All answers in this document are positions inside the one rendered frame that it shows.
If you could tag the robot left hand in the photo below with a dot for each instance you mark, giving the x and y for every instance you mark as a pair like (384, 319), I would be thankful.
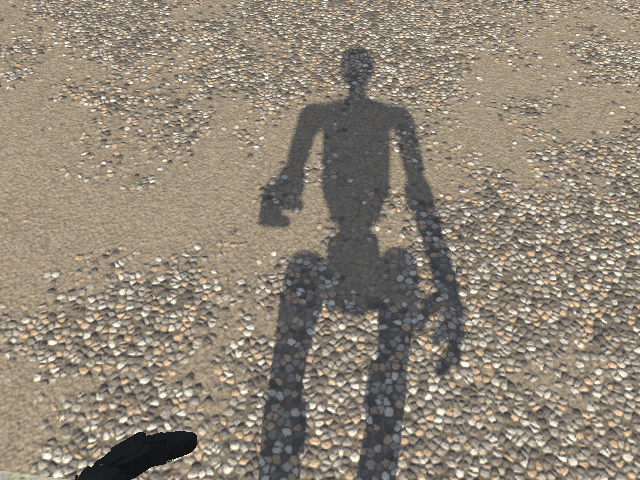
(138, 453)

